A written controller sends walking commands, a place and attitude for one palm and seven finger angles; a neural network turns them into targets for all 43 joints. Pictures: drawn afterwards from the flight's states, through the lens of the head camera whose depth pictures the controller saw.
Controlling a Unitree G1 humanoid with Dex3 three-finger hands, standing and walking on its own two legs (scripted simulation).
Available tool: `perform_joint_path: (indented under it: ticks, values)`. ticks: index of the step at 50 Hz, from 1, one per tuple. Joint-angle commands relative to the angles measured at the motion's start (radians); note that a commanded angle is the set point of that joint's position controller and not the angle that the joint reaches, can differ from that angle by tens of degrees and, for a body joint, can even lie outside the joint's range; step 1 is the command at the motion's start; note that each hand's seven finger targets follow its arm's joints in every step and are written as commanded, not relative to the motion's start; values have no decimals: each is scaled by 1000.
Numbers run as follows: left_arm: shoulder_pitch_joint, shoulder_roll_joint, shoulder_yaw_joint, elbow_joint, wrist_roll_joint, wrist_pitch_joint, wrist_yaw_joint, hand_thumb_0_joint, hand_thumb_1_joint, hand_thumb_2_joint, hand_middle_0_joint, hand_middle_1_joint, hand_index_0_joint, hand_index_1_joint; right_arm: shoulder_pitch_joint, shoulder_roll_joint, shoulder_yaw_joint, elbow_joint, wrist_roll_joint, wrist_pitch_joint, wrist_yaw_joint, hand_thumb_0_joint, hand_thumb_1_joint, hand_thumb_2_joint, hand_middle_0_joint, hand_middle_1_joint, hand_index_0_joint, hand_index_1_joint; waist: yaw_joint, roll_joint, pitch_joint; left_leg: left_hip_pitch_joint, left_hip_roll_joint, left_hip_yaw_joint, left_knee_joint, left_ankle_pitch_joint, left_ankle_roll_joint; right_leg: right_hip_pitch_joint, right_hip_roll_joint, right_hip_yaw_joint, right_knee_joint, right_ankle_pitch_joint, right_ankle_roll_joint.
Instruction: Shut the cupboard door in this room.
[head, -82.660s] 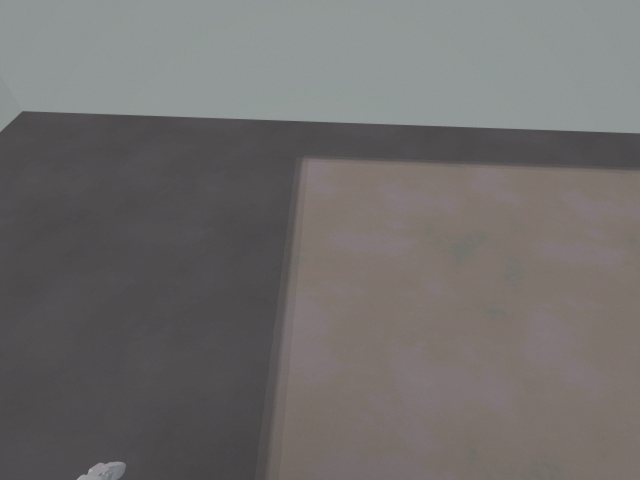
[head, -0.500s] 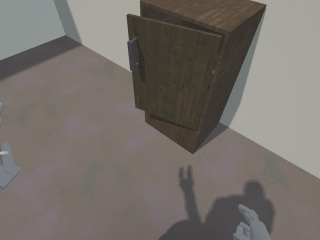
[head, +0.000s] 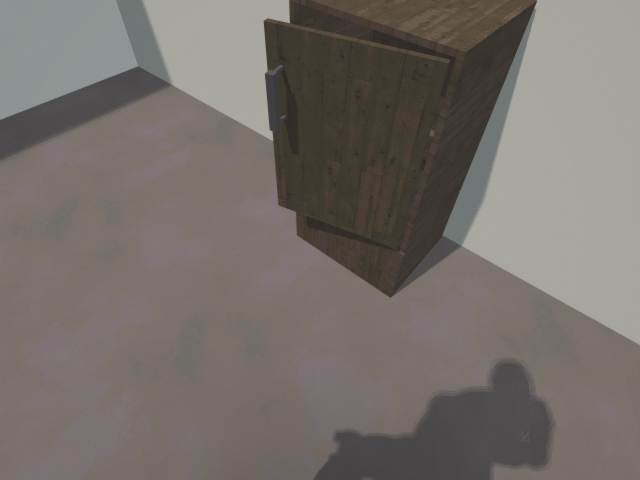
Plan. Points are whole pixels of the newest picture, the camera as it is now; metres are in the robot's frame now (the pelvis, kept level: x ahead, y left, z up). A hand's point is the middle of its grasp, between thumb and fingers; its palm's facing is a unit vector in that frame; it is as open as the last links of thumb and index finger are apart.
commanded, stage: let the arm hang, fingers relaxed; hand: left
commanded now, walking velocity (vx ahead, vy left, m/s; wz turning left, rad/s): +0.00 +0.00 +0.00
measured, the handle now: (277, 98) +0.97 +0.15 -0.05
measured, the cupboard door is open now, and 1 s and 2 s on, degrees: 14 14 14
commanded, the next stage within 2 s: look to check the result in 0.80 s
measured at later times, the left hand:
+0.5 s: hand out of the picture -0.02 +0.20 -0.17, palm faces +0.02 -0.98 -0.21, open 7.4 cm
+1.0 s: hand out of the picture +0.03 +0.21 -0.16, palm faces -0.01 -0.97 -0.24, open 7.4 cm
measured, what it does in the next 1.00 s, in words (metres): stands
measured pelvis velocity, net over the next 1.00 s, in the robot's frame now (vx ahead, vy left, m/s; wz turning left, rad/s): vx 0.01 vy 0.01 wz -0.02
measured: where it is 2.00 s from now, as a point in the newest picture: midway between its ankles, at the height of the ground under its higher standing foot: outside the picture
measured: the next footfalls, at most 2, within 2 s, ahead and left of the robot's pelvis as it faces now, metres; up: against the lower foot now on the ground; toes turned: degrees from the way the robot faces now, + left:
none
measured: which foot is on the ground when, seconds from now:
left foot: down 0.00-1.00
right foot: down 0.00-1.00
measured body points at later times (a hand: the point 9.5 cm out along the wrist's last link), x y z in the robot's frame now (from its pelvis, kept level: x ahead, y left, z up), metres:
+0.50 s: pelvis +0.00 +0.02 +0.01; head +0.00 +0.01 +0.46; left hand -0.02 +0.25 -0.15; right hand -0.03 -0.20 -0.15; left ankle +0.03 +0.11 -0.73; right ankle +0.02 -0.10 -0.73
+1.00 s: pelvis +0.01 +0.01 +0.01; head +0.02 +0.01 +0.46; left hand +0.03 +0.26 -0.14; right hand +0.02 -0.23 -0.14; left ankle +0.03 +0.11 -0.73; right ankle +0.02 -0.10 -0.73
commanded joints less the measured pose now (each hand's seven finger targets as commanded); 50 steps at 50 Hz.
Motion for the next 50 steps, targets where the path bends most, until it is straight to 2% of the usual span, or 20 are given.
perform_joint_path:
  ticks: [1, 2, 4, 8, 10, 12, 18, 22, 26, 30, 32, 36, 39, 40, 50]
  values:
    - [27, 148, 55, 39, 2, -59, 6, 0, 900, 900, -200, -300, -200, -300, 11, -73, -38, 24, 0, -13, -21, 0, -900, -900, 200, 300, 200, 300, 22, 138, -61, 12, 70, -98, -162, -41, 10, 75, -90, 155, -213, -40, -37]
    - [30, 160, 54, 66, 3, -59, 7, 0, 900, 900, -200, -300, -200, -300, 25, -74, -40, 39, 4, -10, -22, 0, -900, -900, 200, 300, 200, 300, 21, 132, -30, 8, 71, -103, -167, -47, 10, 68, -85, 150, -223, -39, -38]
    - [40, 149, 50, 116, 0, -61, 6, 0, 900, 900, -200, -300, -200, -300, 63, -55, -43, 77, 5, -7, -25, 0, -900, -900, 200, 300, 200, 300, 17, 105, -21, 0, 70, -100, -179, -91, 12, 68, -86, 153, -250, -70, -38]
    - [59, 131, 46, 191, -2, -67, 7, 0, 900, 900, -200, -300, -200, -300, 119, -46, -49, 135, 11, -15, -33, 0, -900, -900, 200, 300, 200, 300, 14, 62, -10, 27, 89, -104, -201, -57, 19, 67, -80, 133, -251, -29, -37]
    - [77, 121, 45, 219, -2, -64, 8, 0, 900, 900, -200, -300, -200, -300, 137, -42, -50, 155, 11, -15, -36, 0, -900, -900, 200, 300, 200, 300, 18, 55, 12, 11, 92, -113, -225, -92, 23, 67, -71, 128, -247, -38, -33]
    - [89, 124, 46, 239, 0, -64, 9, 0, 900, 900, -200, -300, -200, -300, 147, -45, -54, 165, 14, -15, -37, 0, -900, -900, 200, 300, 200, 300, 21, 20, 43, 5, 91, -109, -230, -102, 27, 52, -70, 126, -254, -58, -32]
    - [103, 107, 49, 263, 2, -65, 13, 0, 900, 900, -200, -300, -200, -300, 172, -28, -57, 189, 12, -19, -39, 0, -900, -900, 200, 300, 200, 300, 18, -2, 34, 12, 93, -108, -239, -107, 32, 43, -68, 125, -239, -57, -27]
    - [104, 107, 49, 265, 4, -68, 16, 0, 900, 900, -200, -300, -200, -300, 164, -35, -58, 192, 15, -25, -39, 0, -900, -900, 200, 300, 200, 300, 22, 13, 46, 13, 98, -116, -251, -82, 34, 50, -65, 122, -226, -6, -25]
    - [94, 99, 49, 265, 5, -65, 15, 0, 900, 900, -200, -300, -200, -300, 147, -31, -58, 193, 11, -25, -39, 0, -900, -900, 200, 300, 200, 300, 22, 31, 75, -2, 99, -124, -276, -122, 32, 41, -64, 121, -223, -7, -19]
    - [79, 105, 49, 257, 5, -70, 15, 0, 900, 900, -200, -300, -200, -300, 135, -31, -58, 192, 12, -28, -36, 0, -900, -900, 200, 300, 200, 300, 19, 30, 57, 16, 95, -112, -266, -79, 28, 52, -72, 124, -230, 13, -19]
    - [73, 117, 50, 254, 6, -74, 15, 0, 900, 900, -200, -300, -200, -300, 128, -42, -59, 189, 15, -30, -36, 0, -900, -900, 200, 300, 200, 300, 19, 8, 51, 42, 95, -107, -254, -38, 27, 48, -73, 127, -235, 30, -21]
    - [45, 123, 50, 251, 4, -75, 13, 0, 900, 900, -200, -300, -200, -300, 105, -50, -58, 192, 13, -33, -36, 0, -900, -900, 200, 300, 200, 300, 17, 32, 50, 54, 96, -105, -261, -12, 23, 57, -78, 130, -238, 49, -19]
    - [30, 138, 51, 251, 2, -79, 13, 0, 900, 900, -200, -300, -200, -300, 94, -63, -58, 191, 15, -36, -36, 0, -900, -900, 200, 300, 200, 300, 16, 16, 23, 79, 100, -102, -251, 43, 22, 79, -83, 129, -240, 79, -19]
    - [29, 139, 51, 251, 2, -78, 12, 0, 900, 900, -200, -300, -200, -300, 85, -69, -58, 192, 14, -36, -35, 0, -900, -900, 200, 300, 200, 300, 17, 30, 28, 85, 99, -100, -250, 42, 22, 75, -84, 130, -243, 77, -19]
    - [-17, 194, 53, 254, 0, -84, 7, 0, 900, 900, -200, -300, -200, -300, 35, -123, -63, 195, 16, -36, -33, 0, -900, -900, 200, 300, 200, 300, 16, 21, 10, 122, 106, -101, -255, 69, 20, 98, -91, 137, -267, 87, -23]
